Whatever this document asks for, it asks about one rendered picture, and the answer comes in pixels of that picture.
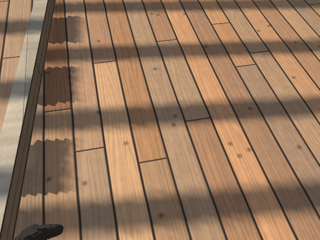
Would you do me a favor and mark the left robot hand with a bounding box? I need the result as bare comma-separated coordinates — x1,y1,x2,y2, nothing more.
13,224,64,240

